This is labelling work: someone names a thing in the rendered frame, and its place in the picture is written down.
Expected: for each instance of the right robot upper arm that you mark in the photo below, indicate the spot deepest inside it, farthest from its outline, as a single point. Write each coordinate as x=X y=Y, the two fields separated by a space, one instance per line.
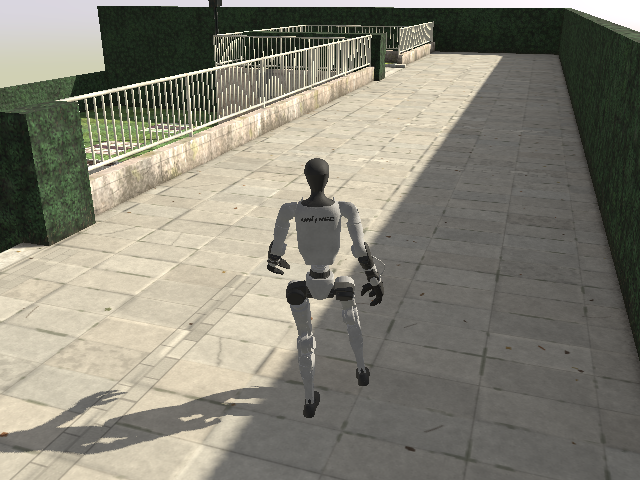
x=350 y=211

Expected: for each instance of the robot left shin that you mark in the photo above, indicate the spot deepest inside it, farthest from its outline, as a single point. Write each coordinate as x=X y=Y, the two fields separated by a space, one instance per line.
x=307 y=371

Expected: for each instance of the left robot upper arm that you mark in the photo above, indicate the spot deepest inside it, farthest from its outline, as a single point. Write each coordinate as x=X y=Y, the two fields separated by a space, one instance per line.
x=286 y=213

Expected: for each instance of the robot head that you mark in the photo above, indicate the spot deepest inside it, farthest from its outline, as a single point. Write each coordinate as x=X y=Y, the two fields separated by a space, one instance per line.
x=317 y=174

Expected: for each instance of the left robot forearm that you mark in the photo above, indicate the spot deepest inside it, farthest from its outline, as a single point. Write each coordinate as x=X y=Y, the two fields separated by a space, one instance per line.
x=273 y=260

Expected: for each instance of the robot right hand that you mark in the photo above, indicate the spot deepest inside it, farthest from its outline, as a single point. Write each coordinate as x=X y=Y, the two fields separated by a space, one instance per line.
x=377 y=290

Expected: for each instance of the robot left hand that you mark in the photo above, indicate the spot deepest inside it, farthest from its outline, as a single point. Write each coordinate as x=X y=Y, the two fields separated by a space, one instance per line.
x=282 y=263

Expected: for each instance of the right robot forearm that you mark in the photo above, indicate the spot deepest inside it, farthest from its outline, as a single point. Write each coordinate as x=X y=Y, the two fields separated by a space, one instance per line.
x=369 y=267

